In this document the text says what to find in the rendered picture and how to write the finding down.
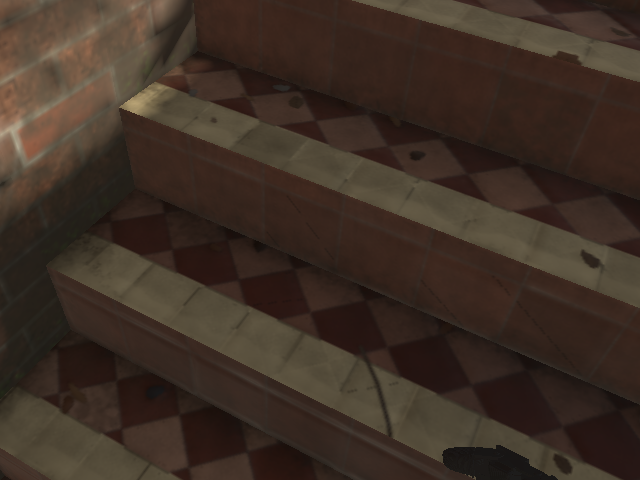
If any robot right hand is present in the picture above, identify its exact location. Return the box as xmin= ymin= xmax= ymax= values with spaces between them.
xmin=442 ymin=445 xmax=558 ymax=480

